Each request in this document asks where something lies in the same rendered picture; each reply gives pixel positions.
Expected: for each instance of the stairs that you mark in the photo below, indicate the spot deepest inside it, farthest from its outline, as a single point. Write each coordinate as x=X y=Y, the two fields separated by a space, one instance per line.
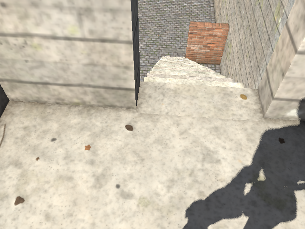
x=182 y=70

